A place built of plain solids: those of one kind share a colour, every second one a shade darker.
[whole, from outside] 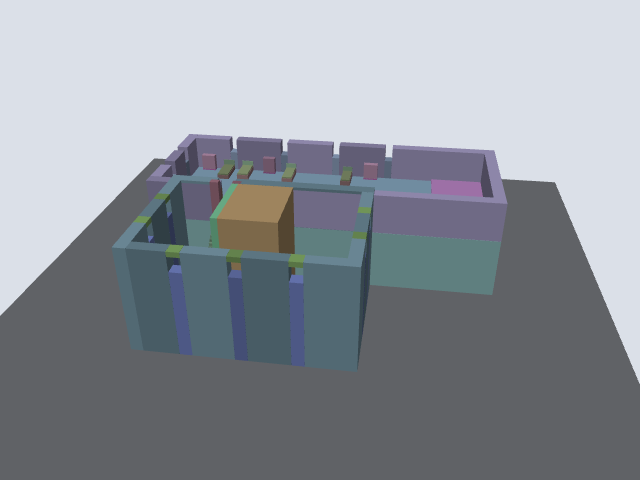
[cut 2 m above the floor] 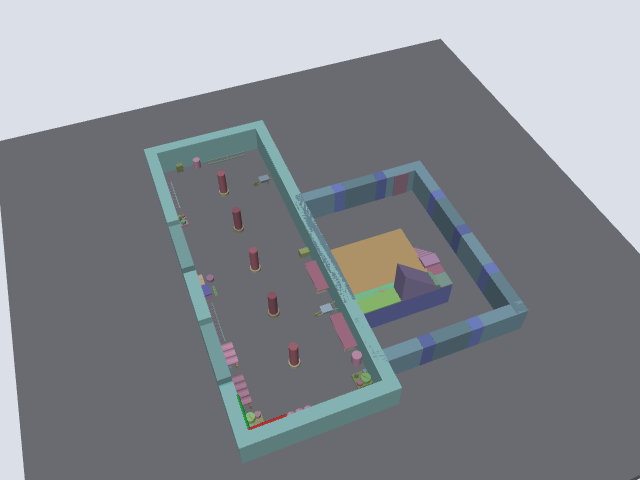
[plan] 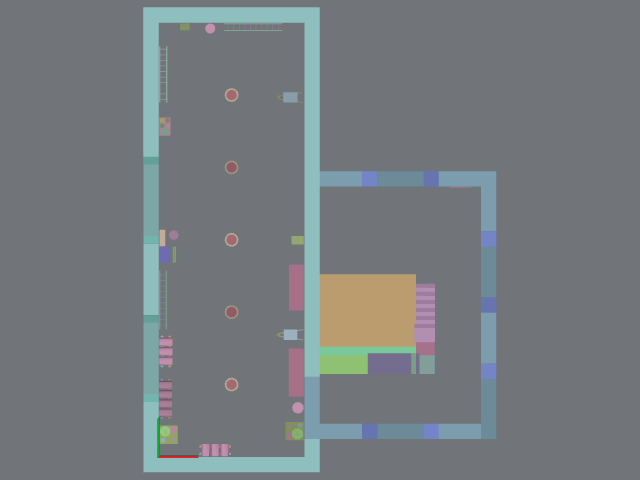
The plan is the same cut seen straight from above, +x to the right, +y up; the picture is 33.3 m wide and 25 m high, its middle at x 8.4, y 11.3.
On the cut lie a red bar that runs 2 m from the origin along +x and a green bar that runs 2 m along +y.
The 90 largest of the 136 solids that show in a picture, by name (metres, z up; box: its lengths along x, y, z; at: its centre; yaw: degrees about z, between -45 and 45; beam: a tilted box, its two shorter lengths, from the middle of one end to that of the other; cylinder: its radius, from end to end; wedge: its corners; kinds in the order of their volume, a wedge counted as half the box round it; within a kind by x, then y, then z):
{
 "wall_vestibule_1": {"box": [0.8, 3.25, 7.58], "at": [7.99, 2.56, 3.49]},
 "wall_vestibule_2": {"box": [0.8, 9.45, 7.58], "at": [7.99, 10.16, 3.49]},
 "wall_vestibule_3": {"box": [3.0, 0.8, 7.58], "at": [9.09, 1.34, 3.49]},
 "wall_vestibule_4": {"box": [3.0, 0.8, 7.58], "at": [9.09, 14.49, 3.49]},
 "wall_vestibule_5": {"box": [2.4, 0.8, 7.58], "at": [12.59, 1.34, 3.49]},
 "wall_vestibule_6": {"box": [2.4, 0.8, 7.58], "at": [12.59, 14.49, 3.49]},
 "wall_vestibule_7": {"box": [3.0, 0.8, 7.58], "at": [16.09, 1.34, 3.49]},
 "wall_vestibule_8": {"box": [3.0, 0.8, 7.58], "at": [16.09, 14.49, 3.49]},
 "wall_vestibule_9": {"box": [0.8, 3.13, 7.58], "at": [17.18, 2.5, 3.49]},
 "wall_vestibule_10": {"box": [0.8, 2.65, 7.58], "at": [17.18, 6.19, 3.49]},
 "wall_vestibule_11": {"box": [0.8, 2.65, 7.58], "at": [17.18, 9.64, 3.49]},
 "wall_vestibule_12": {"box": [0.8, 3.13, 7.58], "at": [17.18, 13.32, 3.49]},
 "wall_undercroft_1": {"box": [0.8, 3.66, 4.57], "at": [-0.4, 1.03, 1.99]},
 "wall_undercroft_2": {"box": [0.8, 3.72, 4.57], "at": [-0.4, 5.12, 1.99]},
 "wall_undercroft_3": {"box": [0.8, 3.72, 4.57], "at": [-0.4, 9.25, 1.99]},
 "wall_undercroft_4": {"box": [0.8, 3.72, 4.57], "at": [-0.4, 13.37, 1.99]},
 "wall_undercroft_5": {"box": [0.8, 7.79, 4.57], "at": [-0.4, 19.53, 1.99]},
 "wall_undercroft_6": {"box": [9.19, 0.8, 4.57], "at": [3.79, -0.4, 1.99]},
 "wall_undercroft_7": {"box": [9.19, 0.8, 4.57], "at": [3.79, 23.02, 1.99]},
 "wall_undercroft_8": {"box": [0.8, 24.22, 4.57], "at": [7.99, 11.31, 1.99]},
 "wall_core_1": {"box": [5.02, 4.22, 7.33], "at": [10.9, 7.41, 3.62]},
 "wall_dorter_1": {"box": [0.8, 3.59, 2.8], "at": [-0.4, 0.99, 5.68]},
 "wall_dorter_2": {"box": [0.8, 3.57, 2.8], "at": [-0.4, 5.12, 5.68]},
 "wall_dorter_3": {"box": [0.8, 3.57, 2.8], "at": [-0.4, 9.25, 5.68]},
 "wall_dorter_4": {"box": [0.8, 3.57, 2.8], "at": [-0.4, 13.37, 5.68]},
 "wall_dorter_5": {"box": [0.8, 7.71, 2.8], "at": [-0.4, 19.56, 5.68]},
 "wall_dorter_6": {"box": [2.85, 0.8, 2.8], "at": [0.62, -0.4, 5.68]},
 "wall_dorter_7": {"box": [2.1, 0.8, 2.8], "at": [3.79, -0.4, 5.68]},
 "wall_dorter_8": {"box": [9.19, 0.8, 2.8], "at": [3.79, 23.02, 5.68]},
 "wall_dorter_9": {"box": [2.85, 0.8, 2.8], "at": [6.97, -0.4, 5.68]},
 "wall_dorter_10": {"box": [0.8, 5.13, 2.8], "at": [7.99, 1.77, 5.68]},
 "wall_dorter_11": {"box": [0.8, 18.14, 2.8], "at": [7.99, 14.35, 5.68]},
 "floor_dorter_1": {"box": [7.59, 22.62, 0.4], "at": [3.79, 11.31, 4.38]},
 "wall_vestibule_under_light_1": {"box": [0.8, 0.8, 6.23], "at": [10.99, 1.34, 2.81]},
 "wall_vestibule_under_light_2": {"box": [0.8, 0.8, 6.23], "at": [10.99, 14.49, 2.81]},
 "wall_vestibule_under_light_3": {"box": [0.8, 0.8, 6.23], "at": [14.19, 1.34, 2.81]},
 "wall_vestibule_under_light_4": {"box": [0.8, 0.8, 6.23], "at": [14.19, 14.49, 2.81]},
 "wall_vestibule_under_light_5": {"box": [0.8, 0.8, 6.23], "at": [17.18, 4.46, 2.81]},
 "wall_vestibule_under_light_6": {"box": [0.8, 0.8, 6.23], "at": [17.18, 7.91, 2.81]},
 "wall_vestibule_under_light_7": {"box": [0.8, 0.8, 6.23], "at": [17.18, 11.36, 2.81]},
 "mass_under_upper_1": {"box": [5.99, 0.98, 2.2], "at": [11.39, 4.81, 0.8]},
 "wall_left_1": {"box": [5.02, 0.45, 5.38], "at": [10.9, 5.52, 4.59]},
 "mass_under_head_1": {"box": [2.5, 1.08, 2.38], "at": [9.64, 4.86, 3.09]},
 "floor_dais_1": {"box": [7.59, 3.77, 0.14], "at": [3.79, 20.73, 4.65]},
 "wall_dorter_under_light_1": {"box": [0.8, 0.55, 1.75], "at": [-0.4, 3.06, 5.16]},
 "wall_dorter_under_light_2": {"box": [0.8, 0.55, 1.75], "at": [-0.4, 7.19, 5.16]},
 "wall_dorter_under_light_3": {"box": [0.8, 0.55, 1.75], "at": [-0.4, 11.31, 5.16]},
 "wall_dorter_under_light_4": {"box": [0.8, 0.55, 1.75], "at": [-0.4, 15.43, 5.16]},
 "wall_dorter_under_light_5": {"box": [0.7, 0.8, 1.75], "at": [2.4, -0.4, 5.16]},
 "fill_under_steps_1": {"wedge": [[10.88, 4.32, 1.9], [10.88, 4.32, 4.37], [10.88, 5.4, 1.9], [10.88, 5.4, 4.37], [13.62, 4.32, 1.9], [13.62, 4.32, 1.96], [13.62, 5.4, 1.9], [13.62, 5.4, 1.96]]},
 "pier_undercroft_1": {"cylinder": 0.27, "from": [3.79, 3.77, 0.24], "to": [3.79, 3.77, 2.53]},
 "pier_undercroft_2": {"cylinder": 0.27, "from": [3.79, 7.54, 0.29], "to": [3.79, 7.54, 2.53]},
 "pier_undercroft_3": {"cylinder": 0.27, "from": [3.79, 11.31, 0.23], "to": [3.79, 11.31, 2.53]},
 "pier_undercroft_4": {"cylinder": 0.27, "from": [3.79, 15.08, 0.26], "to": [3.79, 15.08, 2.53]},
 "pier_undercroft_5": {"cylinder": 0.27, "from": [3.79, 18.85, 0.25], "to": [3.79, 18.85, 2.53]},
 "bed_frame_dorter_1": {"box": [1.85, 0.88, 0.36], "at": [0.96, 4.18, 4.76]},
 "bed_frame_dorter_2": {"box": [1.85, 0.75, 0.38], "at": [0.96, 12.28, 4.77]},
 "bed_frame_dorter_3": {"box": [1.99, 0.8, 0.36], "at": [1.02, 7.74, 4.76]},
 "bed_frame_dorter_4": {"box": [1.99, 0.89, 0.31], "at": [1.03, 2.64, 4.74]},
 "wall_undercroft_under_light_1": {"box": [0.8, 0.4, 1.75], "at": [-0.4, 3.06, 0.57]},
 "wall_undercroft_under_light_2": {"box": [0.8, 0.4, 1.75], "at": [-0.4, 7.19, 0.57]},
 "wall_undercroft_under_light_3": {"box": [0.8, 0.4, 1.75], "at": [-0.4, 11.31, 0.57]},
 "wall_undercroft_under_light_4": {"box": [0.8, 0.4, 1.75], "at": [-0.4, 15.43, 0.57]},
 "wall_vestibule_over_light_1": {"box": [0.8, 0.8, 0.35], "at": [10.99, 1.34, 7.11]},
 "wall_vestibule_over_light_2": {"box": [0.8, 0.8, 0.35], "at": [10.99, 14.49, 7.11]},
 "wall_vestibule_over_light_3": {"box": [0.8, 0.8, 0.35], "at": [14.19, 1.34, 7.11]},
 "wall_vestibule_over_light_4": {"box": [0.8, 0.8, 0.35], "at": [14.19, 14.49, 7.11]},
 "wall_vestibule_over_light_5": {"box": [0.8, 0.8, 0.35], "at": [17.18, 4.46, 7.11]},
 "wall_vestibule_over_light_6": {"box": [0.8, 0.8, 0.35], "at": [17.18, 7.91, 7.11]},
 "wall_vestibule_over_light_7": {"box": [0.8, 0.8, 0.35], "at": [17.18, 11.36, 7.11]},
 "aumbry_carcase_dorter_1": {"box": [0.43, 1.06, 1.14], "at": [0.25, 14.11, 5.24]},
 "aumbry_carcase_dorter_2": {"box": [0.43, 1.05, 1.14], "at": [0.26, 1.05, 5.24]},
 "aumbry_carcase_dorter_3": {"box": [0.45, 0.93, 1.18], "at": [0.26, 6.01, 5.26]},
 "wall_wallhead_1": {"box": [0.45, 0.6, 3.0], "at": [8.16, 4.03, 5.78]},
 "bed_pallet_dorter_1": {"box": [1.73, 0.82, 0.11], "at": [0.99, 4.18, 5.0]},
 "bed_pallet_dorter_2": {"box": [1.73, 0.69, 0.11], "at": [0.99, 12.28, 5.01]},
 "bed_pallet_dorter_3": {"box": [1.87, 0.74, 0.11], "at": [1.05, 7.74, 4.99]},
 "bed_pallet_dorter_4": {"box": [1.87, 0.83, 0.11], "at": [1.06, 2.64, 4.95]},
 "floor_turn_1": {"box": [1.37, 0.98, 0.3], "at": [13.7, 4.81, 2.05]},
 "cask_undercroft_1": {"cylinder": 0.26, "from": [2.68, 22.32, 0.0], "to": [2.68, 22.32, 0.73]},
 "cask_undercroft_2": {"cylinder": 0.3, "from": [7.25, 2.56, 0.0], "to": [7.25, 2.56, 0.77]},
 "tub_stand_undercroft_1": {"box": [0.96, 0.96, 0.17], "at": [0.51, 1.16, 0.04]},
 "tub_stand_undercroft_2": {"box": [0.95, 0.95, 0.17], "at": [7.08, 1.35, 0.04]},
 "table_top_undercroft_1": {"box": [0.79, 2.52, 0.06], "at": [7.16, 4.39, 0.72]},
 "table_top_undercroft_2": {"box": [0.78, 2.41, 0.06], "at": [7.17, 8.83, 0.7]},
 "floor_head_the_stone_1": {"box": [1.08, 0.69, 0.3], "at": [13.85, 5.64, 2.05]},
 "treadb_1": {"wedge": [[13.31, 5.97, 1.73], [13.31, 5.97, 2.2], [13.31, 6.72, 1.73], [13.31, 6.72, 2.2], [14.38, 5.97, 1.73], [14.38, 5.97, 2.2], [14.38, 6.72, 1.73], [14.38, 6.72, 2.2]]},
 "crate_undercroft_1": {"box": [0.65, 0.44, 0.49], "at": [7.24, 11.28, 0.19]},
 "door_leaf_far_1": {"box": [1.1, 0.06, 2.15], "at": [15.73, 14.05, 1.02]},
 "pier_undercroft_base_1": {"cylinder": 0.35, "from": [3.79, 7.54, 0.0], "to": [3.79, 7.54, 0.29]}
}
